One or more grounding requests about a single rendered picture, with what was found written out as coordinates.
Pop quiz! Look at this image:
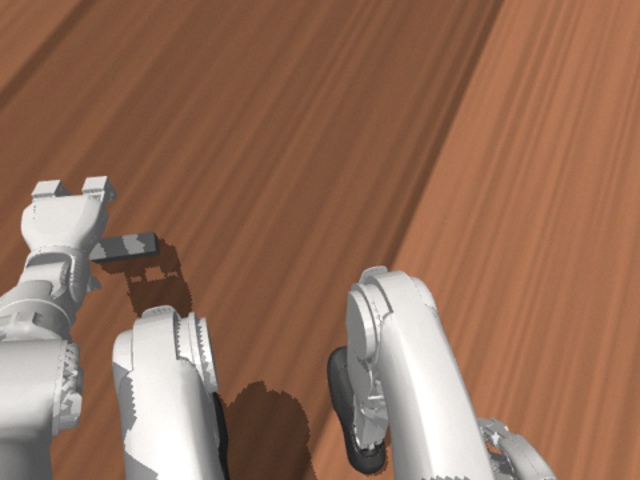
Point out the left robot foot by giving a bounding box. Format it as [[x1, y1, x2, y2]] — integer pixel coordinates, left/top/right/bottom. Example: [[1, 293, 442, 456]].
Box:
[[212, 392, 230, 480]]

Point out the right robot hand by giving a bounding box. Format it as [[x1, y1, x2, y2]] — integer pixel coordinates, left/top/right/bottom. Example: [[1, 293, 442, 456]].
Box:
[[477, 417, 557, 480]]

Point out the left robot hand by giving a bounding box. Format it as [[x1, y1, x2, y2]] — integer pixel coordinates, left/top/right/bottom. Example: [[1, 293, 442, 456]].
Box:
[[21, 176, 117, 292]]

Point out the right robot foot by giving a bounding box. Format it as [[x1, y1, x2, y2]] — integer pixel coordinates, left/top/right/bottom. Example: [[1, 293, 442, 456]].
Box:
[[327, 346, 385, 474]]

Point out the small box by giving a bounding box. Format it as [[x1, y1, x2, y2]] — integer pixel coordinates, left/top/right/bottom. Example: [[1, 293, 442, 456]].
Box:
[[89, 232, 160, 264]]

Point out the left robot arm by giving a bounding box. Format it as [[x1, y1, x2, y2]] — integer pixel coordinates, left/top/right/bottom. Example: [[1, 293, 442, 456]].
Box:
[[0, 246, 90, 480]]

